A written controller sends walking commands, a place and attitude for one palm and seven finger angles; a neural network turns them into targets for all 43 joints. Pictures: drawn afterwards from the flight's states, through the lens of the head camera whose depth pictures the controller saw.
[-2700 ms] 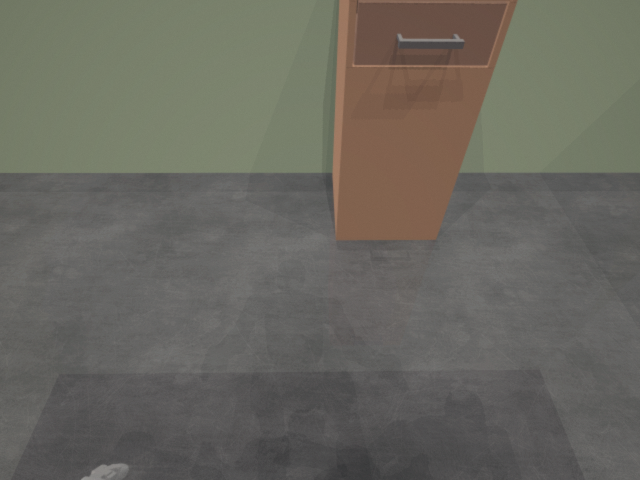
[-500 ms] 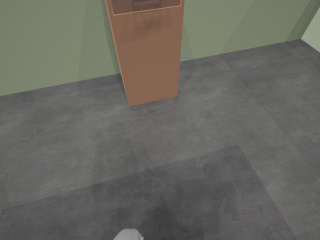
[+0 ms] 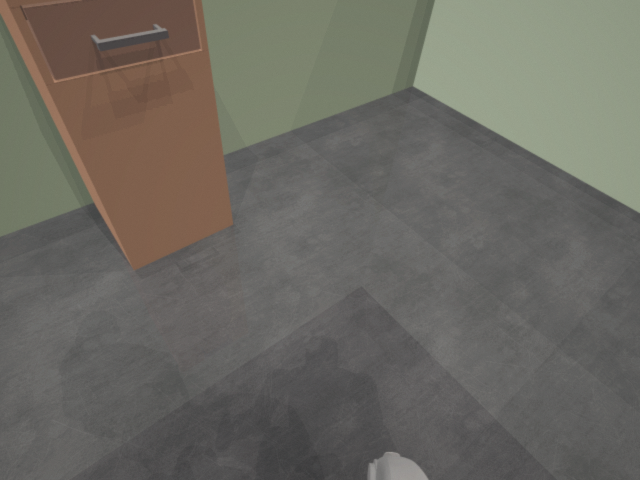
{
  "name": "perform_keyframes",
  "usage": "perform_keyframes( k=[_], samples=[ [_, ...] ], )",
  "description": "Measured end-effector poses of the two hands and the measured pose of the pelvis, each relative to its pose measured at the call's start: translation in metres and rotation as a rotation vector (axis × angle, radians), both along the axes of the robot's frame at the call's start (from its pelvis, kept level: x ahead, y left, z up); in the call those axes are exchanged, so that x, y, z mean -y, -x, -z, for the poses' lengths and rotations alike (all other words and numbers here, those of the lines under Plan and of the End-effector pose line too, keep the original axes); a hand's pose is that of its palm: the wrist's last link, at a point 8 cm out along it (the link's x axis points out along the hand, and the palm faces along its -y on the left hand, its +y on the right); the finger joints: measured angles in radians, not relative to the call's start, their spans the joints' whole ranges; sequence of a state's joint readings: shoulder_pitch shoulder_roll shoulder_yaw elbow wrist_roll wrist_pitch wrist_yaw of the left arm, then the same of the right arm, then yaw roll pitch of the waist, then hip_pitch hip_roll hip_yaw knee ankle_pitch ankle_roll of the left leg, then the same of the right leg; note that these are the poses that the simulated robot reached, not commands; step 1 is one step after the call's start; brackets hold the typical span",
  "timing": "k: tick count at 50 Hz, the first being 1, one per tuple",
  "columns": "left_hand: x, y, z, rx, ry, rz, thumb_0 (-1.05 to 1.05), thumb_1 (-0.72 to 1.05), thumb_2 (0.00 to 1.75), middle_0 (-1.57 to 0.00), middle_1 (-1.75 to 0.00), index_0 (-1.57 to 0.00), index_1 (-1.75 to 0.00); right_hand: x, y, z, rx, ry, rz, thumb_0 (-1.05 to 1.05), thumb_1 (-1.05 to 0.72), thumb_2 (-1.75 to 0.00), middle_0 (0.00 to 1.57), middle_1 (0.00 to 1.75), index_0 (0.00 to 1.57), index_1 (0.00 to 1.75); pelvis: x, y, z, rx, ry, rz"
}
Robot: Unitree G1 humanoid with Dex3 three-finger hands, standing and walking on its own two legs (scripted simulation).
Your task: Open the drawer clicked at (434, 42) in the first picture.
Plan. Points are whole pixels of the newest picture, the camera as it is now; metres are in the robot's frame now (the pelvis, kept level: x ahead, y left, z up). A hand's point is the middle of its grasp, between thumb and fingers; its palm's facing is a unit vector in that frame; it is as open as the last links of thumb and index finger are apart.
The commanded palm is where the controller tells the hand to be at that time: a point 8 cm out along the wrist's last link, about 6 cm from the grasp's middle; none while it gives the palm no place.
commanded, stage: walk to a spot facing it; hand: left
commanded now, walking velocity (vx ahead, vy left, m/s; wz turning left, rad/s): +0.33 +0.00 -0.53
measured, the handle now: (130, 36) +1.06 +0.53 +0.06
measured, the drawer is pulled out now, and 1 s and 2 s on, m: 0.00 0.00 0.00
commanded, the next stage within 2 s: turn to face it in 1.16 s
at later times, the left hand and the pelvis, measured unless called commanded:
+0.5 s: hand (252, 401) +0.27 +0.12 -0.18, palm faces -0.17 -0.96 -0.20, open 7.2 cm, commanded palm none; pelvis +0.18 -0.07 -0.01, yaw -11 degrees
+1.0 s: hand (297, 295) +0.49 +0.06 -0.18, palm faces -0.34 -0.93 -0.16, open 7.3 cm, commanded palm none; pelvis +0.39 -0.10 +0.00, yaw -21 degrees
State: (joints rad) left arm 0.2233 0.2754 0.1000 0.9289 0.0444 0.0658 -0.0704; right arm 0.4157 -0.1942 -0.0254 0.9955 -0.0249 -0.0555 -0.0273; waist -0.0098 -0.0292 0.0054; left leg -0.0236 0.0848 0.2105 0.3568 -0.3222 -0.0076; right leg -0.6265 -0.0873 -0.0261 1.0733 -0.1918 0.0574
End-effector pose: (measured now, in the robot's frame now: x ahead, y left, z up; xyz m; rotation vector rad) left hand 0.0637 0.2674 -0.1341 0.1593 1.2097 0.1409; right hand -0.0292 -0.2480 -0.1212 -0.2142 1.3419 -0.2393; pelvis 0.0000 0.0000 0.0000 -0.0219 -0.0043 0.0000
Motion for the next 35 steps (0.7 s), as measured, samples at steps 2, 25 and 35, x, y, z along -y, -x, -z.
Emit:
perform_keyframes(
  k=[2, 25, 35],
  samples=[
    [0.016, -0.030, 0.003, -0.003, 0.012, 0.059, 0.01, 0.92, 0.90, -0.19, -0.30, -0.20, -0.30, -0.001, 0.019, 0.003, -0.058, -0.015, 0.059, 0.00, -0.91, -0.90, 0.20, 0.30, 0.20, 0.30, 0.005, -0.011, 0.002, -0.002, -0.002, 0.033],
    [0.103, -0.212, 0.013, 0.009, -0.001, 0.202, -0.01, 0.94, 0.90, -0.20, -0.30, -0.20, -0.30, 0.057, -0.217, 0.012, 0.193, -0.062, 0.161, 0.00, -0.91, -0.90, 0.20, 0.30, 0.20, 0.29, 0.066, -0.178, 0.008, 0.009, 0.016, 0.197],
    [0.079, -0.251, 0.032, -0.166, 0.024, 0.184, 0.01, 0.92, 0.90, -0.19, -0.30, -0.20, -0.30, 0.038, -0.308, 0.008, 0.249, -0.021, 0.166, 0.00, -0.91, -0.90, 0.20, 0.30, 0.20, 0.30, 0.049, -0.270, 0.013, 0.026, 0.007, 0.254]
  ],
)
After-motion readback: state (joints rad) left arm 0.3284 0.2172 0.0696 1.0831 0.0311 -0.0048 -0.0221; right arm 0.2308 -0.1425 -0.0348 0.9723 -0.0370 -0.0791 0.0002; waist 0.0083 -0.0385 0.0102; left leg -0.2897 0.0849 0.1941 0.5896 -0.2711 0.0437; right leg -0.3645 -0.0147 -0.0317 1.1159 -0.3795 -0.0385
